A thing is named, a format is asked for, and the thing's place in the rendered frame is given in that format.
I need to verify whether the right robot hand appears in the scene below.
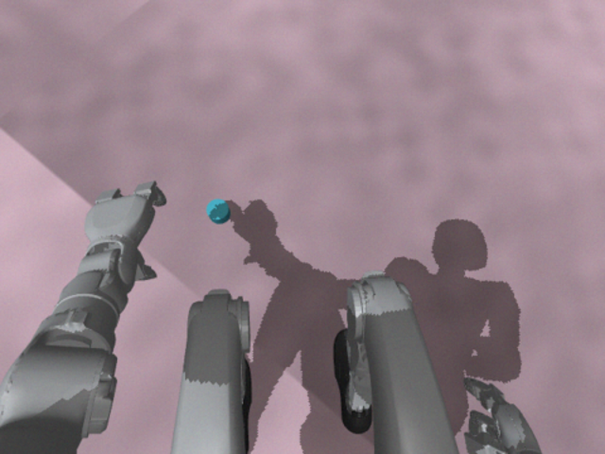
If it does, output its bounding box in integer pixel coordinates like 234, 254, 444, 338
463, 377, 542, 454

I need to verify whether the left robot arm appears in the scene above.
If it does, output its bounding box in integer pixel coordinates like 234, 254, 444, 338
0, 236, 139, 454

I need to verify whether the tin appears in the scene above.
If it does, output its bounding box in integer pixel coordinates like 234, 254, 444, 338
206, 199, 231, 224

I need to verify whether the left robot hand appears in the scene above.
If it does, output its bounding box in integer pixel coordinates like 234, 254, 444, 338
84, 181, 166, 281

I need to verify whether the right robot foot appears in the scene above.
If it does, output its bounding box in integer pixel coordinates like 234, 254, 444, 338
334, 329, 372, 434

